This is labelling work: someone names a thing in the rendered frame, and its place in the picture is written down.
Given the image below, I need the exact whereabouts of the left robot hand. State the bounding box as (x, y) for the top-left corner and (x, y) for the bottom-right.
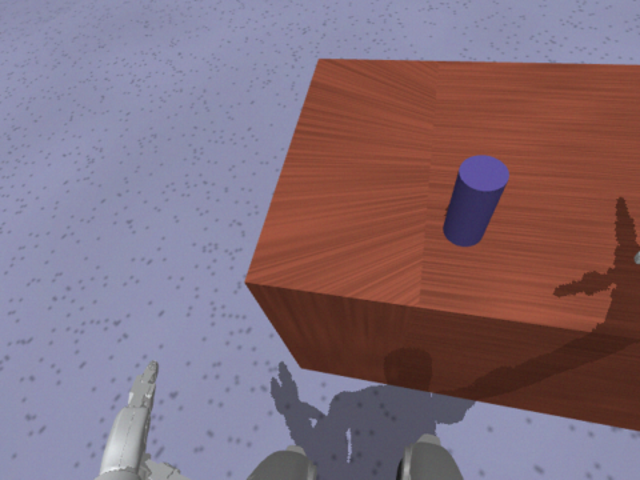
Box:
(99, 360), (191, 480)

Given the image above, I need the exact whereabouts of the can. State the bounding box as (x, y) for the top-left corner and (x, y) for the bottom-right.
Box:
(443, 155), (509, 247)

